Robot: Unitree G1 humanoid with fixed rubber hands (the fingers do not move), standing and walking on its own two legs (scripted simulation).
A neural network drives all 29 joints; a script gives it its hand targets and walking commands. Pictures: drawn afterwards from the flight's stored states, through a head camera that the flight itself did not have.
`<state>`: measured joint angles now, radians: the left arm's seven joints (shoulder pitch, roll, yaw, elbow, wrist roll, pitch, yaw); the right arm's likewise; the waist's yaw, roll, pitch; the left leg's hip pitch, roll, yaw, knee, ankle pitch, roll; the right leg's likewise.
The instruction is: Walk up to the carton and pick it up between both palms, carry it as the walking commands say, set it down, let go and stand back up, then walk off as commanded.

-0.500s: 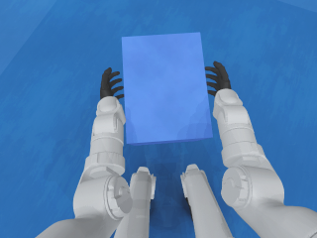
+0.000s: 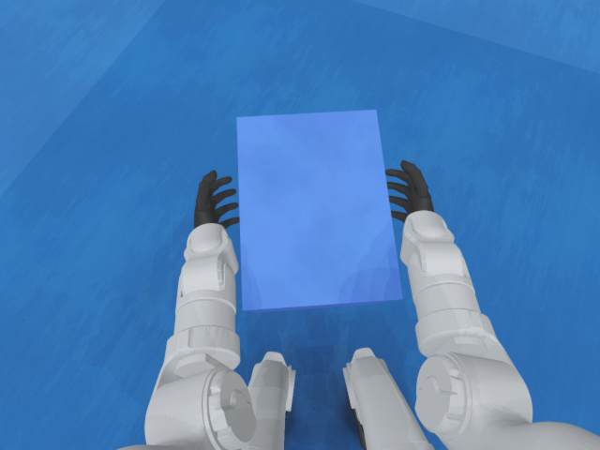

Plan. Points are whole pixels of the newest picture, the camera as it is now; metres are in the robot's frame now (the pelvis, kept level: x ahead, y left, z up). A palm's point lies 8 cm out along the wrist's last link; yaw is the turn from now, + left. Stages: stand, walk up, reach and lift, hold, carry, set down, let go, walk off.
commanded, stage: reach and lift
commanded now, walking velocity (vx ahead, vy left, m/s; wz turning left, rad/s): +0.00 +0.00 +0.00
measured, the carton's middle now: (311, 220) +0.43 +0.01 -0.12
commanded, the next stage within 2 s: none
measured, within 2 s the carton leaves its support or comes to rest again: neither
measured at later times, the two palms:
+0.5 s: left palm (192, 223) +0.37 +0.15 +0.03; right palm (438, 207) +0.38 -0.14 +0.03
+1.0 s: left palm (163, 210) +0.36 +0.15 +0.11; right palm (463, 200) +0.36 -0.14 +0.10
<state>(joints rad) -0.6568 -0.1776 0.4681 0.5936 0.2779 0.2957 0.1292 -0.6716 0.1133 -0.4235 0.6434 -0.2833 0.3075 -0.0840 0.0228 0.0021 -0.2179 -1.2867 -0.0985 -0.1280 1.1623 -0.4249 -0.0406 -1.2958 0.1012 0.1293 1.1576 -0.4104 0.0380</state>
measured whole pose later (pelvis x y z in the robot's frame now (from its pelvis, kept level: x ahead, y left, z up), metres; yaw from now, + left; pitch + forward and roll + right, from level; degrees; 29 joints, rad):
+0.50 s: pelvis +0.02 +0.00 +0.07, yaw +0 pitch +23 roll +0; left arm -0.49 -0.22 0.45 0.49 0.32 0.32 0.06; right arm -0.51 0.16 -0.39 0.55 -0.31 0.33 -0.05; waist 0.01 0.01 -0.16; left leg -0.90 -0.08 -0.15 0.81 -0.31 -0.03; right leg -0.90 0.08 0.14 0.81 -0.30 0.02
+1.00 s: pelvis +0.03 +0.00 +0.11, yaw +0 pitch +9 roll +0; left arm -0.39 -0.19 0.38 0.46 0.33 0.44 0.04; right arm -0.37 0.19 -0.33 0.46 -0.33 0.45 -0.03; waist 0.01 0.01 -0.08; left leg -0.45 -0.06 -0.15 0.51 -0.22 -0.02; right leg -0.45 0.05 0.14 0.52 -0.21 0.02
